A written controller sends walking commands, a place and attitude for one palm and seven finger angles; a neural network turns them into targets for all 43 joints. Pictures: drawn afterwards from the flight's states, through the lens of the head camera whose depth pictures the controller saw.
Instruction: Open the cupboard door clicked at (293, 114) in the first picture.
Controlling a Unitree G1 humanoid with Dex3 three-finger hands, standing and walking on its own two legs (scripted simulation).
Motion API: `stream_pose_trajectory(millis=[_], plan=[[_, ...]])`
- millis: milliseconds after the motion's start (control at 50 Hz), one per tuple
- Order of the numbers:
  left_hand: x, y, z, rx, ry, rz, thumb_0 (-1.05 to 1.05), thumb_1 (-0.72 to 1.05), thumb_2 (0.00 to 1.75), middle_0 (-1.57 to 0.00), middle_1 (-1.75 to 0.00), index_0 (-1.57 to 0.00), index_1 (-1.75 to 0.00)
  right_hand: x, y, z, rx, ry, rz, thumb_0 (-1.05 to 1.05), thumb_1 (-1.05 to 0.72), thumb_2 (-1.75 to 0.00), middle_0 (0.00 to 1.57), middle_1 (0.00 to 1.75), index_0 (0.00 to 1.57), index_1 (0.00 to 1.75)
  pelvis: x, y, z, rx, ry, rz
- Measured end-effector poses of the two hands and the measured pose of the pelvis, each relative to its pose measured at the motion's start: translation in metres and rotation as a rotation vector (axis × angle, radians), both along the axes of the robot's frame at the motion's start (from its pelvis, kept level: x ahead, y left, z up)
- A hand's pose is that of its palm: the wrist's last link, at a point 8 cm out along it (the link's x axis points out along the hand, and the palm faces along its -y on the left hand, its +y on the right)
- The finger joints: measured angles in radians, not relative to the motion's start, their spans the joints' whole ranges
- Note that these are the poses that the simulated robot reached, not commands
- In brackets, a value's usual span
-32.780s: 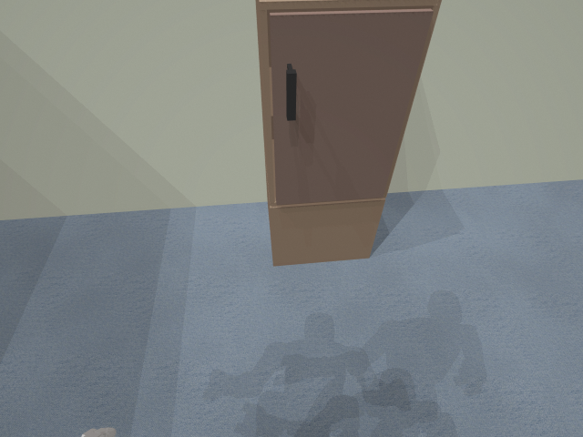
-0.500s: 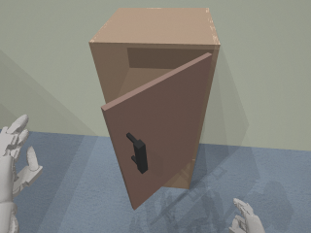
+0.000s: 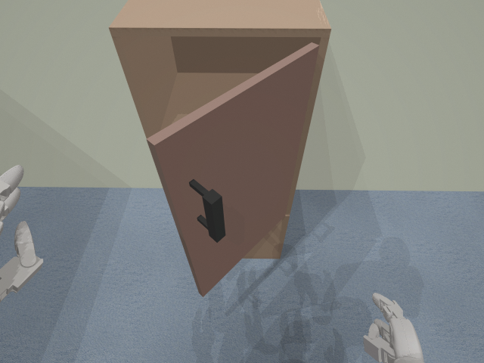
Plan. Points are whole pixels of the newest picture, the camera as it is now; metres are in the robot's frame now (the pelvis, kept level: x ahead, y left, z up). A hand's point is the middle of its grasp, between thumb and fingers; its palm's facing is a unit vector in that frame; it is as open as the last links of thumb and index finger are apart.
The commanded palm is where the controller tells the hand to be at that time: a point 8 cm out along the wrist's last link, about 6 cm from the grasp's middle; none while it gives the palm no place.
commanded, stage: step back with the hand held close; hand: left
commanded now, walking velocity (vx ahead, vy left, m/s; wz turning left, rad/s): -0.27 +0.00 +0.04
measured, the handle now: (206, 211) +0.35 +0.09 +0.04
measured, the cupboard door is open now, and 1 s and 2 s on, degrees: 47 47 47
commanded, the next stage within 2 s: stop stepping back and stand still in 0.92 s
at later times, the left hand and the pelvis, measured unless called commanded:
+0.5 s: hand out of the picture +0.14 +0.27 +0.16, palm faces +0.45 -0.76 -0.47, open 7.4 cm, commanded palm +0.07 +0.32 +0.18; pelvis -0.06 +0.01 -0.02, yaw +2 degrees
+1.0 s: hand out of the picture +0.08 +0.24 +0.15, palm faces +0.30 -0.79 -0.53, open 7.4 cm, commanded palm +0.01 +0.28 +0.18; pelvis -0.13 -0.02 +0.00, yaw -1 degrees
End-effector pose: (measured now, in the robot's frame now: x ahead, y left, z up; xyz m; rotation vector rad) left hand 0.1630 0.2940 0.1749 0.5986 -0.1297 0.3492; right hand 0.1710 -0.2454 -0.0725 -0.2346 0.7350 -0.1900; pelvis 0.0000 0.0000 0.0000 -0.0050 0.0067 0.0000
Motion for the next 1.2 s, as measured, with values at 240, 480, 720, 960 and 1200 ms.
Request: stream_pose_trajectory(millis=[240, 480, 720, 960, 1200], plan=[[-0.045, 0.013, 0.0, 0.039, -0.114, 0.034, 0.01, 0.88, 0.9, -0.21, -0.3, -0.22, -0.3, -0.04, 0.019, -0.005, -0.021, -0.02, 0.052, 0.01, -0.9, -0.9, 0.2, 0.3, 0.21, 0.3, -0.037, 0.007, -0.012, 0.0, -0.015, 0.022], [-0.067, 0.014, -0.002, 0.011, -0.199, -0.005, 0.01, 0.88, 0.9, -0.21, -0.3, -0.21, -0.3, -0.076, 0.021, -0.017, -0.041, 0.025, 0.049, 0.01, -0.9, -0.9, 0.21, 0.3, 0.21, 0.3, -0.063, 0.013, -0.022, -0.018, -0.016, 0.031], [-0.086, 0.006, 0.007, -0.02, -0.122, 0.031, 0.01, 0.89, 0.9, -0.21, -0.3, -0.21, -0.3, -0.089, 0.029, -0.007, 0.023, 0.019, 0.105, 0.01, -0.9, -0.9, 0.21, 0.3, 0.21, 0.3, -0.082, -0.003, -0.002, -0.023, 0.061, 0.003], [-0.109, -0.02, 0.003, 0.028, -0.033, -0.109, 0.01, 0.88, 0.9, -0.22, -0.3, -0.22, -0.3, -0.113, -0.011, 0.011, -0.04, -0.015, 0.033, 0.01, -0.9, -0.9, 0.21, 0.3, 0.21, 0.3, -0.123, -0.018, -0.002, -0.023, 0.078, -0.017], [-0.193, -0.023, 0.005, -0.001, 0.002, -0.028, 0.01, 0.88, 0.9, -0.21, -0.3, -0.22, -0.3, -0.191, -0.015, 0.02, -0.021, -0.053, 0.046, 0.01, -0.9, -0.9, 0.2, 0.3, 0.21, 0.3, -0.185, -0.029, 0.006, -0.016, 0.012, 0.005]])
